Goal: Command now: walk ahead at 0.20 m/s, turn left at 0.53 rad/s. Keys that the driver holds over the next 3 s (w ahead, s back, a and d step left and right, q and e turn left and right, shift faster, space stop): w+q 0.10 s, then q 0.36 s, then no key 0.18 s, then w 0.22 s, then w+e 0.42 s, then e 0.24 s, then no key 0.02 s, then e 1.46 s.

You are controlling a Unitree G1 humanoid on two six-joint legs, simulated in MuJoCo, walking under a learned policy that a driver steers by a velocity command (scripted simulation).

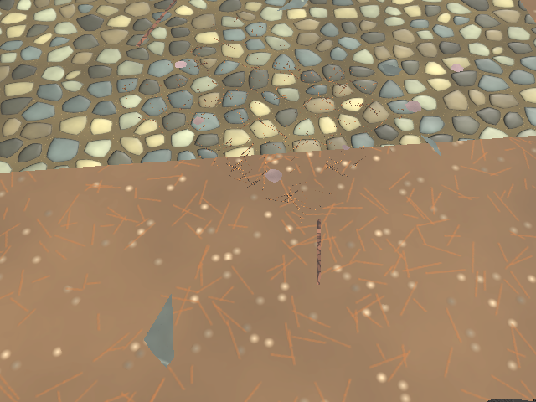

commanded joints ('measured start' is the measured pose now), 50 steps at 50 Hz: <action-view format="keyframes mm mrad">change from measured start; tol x32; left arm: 1 9 138 24 -103 -16 -22 -17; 50 -134 34 -2 -84 -26 -39 -61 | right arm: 1 116 -143 -47 -65 37 -9 -15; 50 211 -114 -24 24 -2 -45 -57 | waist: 1 -54 8 -288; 18 7 145 -194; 21 -49 -343 -178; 50 -79 103 -13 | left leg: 1 552 314 -583 -302 -200 229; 17 227 144 -506 -189 -25 98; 21 -146 -98 -185 338 -534 -81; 25 -160 1 -161 644 -335 -181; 37 412 12 15 -180 -156 -88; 41 517 418 -641 -427 -545 202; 50 451 266 -139 -472 -41 79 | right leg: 1 -444 -20 165 245 96 -8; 18 -27 22 149 -626 414 13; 21 178 -412 616 -787 673 -262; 32 139 -240 198 -719 804 -255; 37 -71 -208 221 -761 119 -191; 40 -510 -8 24 -237 -21 -22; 50 -425 -86 62 -302 522 2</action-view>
